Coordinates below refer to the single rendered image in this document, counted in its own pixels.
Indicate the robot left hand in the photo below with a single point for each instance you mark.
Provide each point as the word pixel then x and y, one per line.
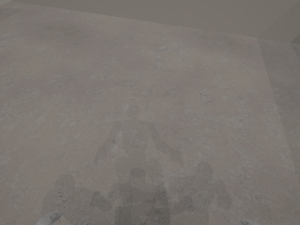
pixel 49 218

